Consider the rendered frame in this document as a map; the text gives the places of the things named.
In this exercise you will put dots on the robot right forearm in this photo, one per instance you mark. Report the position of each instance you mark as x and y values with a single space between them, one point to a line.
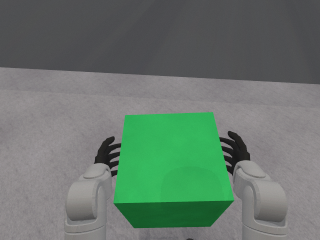
264 203

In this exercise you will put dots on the carton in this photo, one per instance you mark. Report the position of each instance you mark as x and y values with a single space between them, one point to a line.
171 171

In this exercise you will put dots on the left robot hand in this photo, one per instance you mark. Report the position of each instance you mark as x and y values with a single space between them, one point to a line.
104 157

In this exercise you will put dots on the right robot hand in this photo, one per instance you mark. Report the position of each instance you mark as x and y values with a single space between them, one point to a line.
238 153

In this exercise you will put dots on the robot left forearm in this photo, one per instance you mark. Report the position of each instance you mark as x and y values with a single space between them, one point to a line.
85 212

